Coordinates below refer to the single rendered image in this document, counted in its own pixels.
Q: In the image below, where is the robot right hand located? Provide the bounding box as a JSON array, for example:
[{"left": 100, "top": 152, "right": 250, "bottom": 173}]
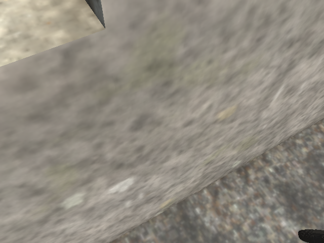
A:
[{"left": 298, "top": 229, "right": 324, "bottom": 243}]

